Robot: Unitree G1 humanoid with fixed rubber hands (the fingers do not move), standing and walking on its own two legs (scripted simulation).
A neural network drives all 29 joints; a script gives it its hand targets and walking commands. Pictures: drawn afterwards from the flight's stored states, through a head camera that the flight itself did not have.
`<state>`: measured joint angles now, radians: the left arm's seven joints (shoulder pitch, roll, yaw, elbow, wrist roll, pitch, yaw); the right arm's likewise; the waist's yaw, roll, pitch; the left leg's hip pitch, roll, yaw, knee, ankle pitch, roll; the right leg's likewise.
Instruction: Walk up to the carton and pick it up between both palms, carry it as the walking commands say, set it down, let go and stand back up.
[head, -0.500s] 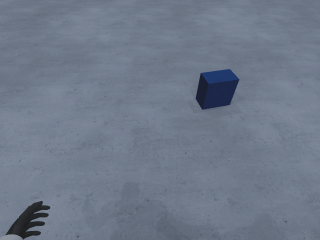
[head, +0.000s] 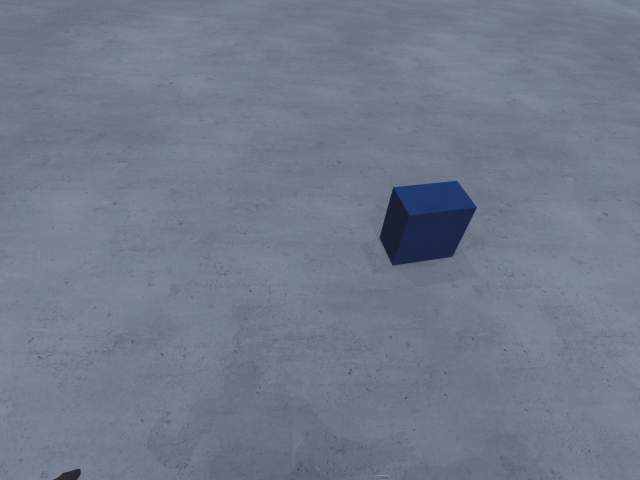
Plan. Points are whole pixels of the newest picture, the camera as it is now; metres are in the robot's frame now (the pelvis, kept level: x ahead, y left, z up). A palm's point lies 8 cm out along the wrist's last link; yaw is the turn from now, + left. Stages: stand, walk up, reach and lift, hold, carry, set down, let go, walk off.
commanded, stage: walk up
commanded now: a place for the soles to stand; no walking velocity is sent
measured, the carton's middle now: (424, 223) +1.19 -0.51 -0.62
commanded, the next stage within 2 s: none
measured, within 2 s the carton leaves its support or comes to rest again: neither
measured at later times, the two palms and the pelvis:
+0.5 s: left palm (158, 407) +0.27 +0.22 -0.10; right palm (634, 369) +0.30 -0.49 -0.06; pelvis +0.22 -0.12 -0.01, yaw +2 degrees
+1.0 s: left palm (266, 288) +0.47 +0.08 -0.08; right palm (639, 281) +0.49 -0.62 -0.07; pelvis +0.41 -0.27 -0.01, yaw +2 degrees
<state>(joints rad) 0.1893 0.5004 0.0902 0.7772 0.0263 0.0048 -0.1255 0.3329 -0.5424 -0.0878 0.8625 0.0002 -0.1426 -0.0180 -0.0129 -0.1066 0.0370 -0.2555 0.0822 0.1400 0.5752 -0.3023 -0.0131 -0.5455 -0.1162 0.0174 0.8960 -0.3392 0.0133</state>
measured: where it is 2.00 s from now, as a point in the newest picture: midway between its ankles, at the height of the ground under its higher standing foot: (453, 347)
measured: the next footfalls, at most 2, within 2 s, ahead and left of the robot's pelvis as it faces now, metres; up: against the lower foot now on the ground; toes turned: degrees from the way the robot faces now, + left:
right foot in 0.12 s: +0.22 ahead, -0.21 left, +0.00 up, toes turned -5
left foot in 0.44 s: +0.31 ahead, +0.00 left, +0.00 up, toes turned +8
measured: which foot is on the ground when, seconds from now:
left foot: down 0.00-0.14, up 0.16-0.42, down 0.44-0.74, up 0.76-0.98, down 1.00-1.00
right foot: up 0.00-0.10, down 0.12-0.44, up 0.46-0.72, down 0.74-1.00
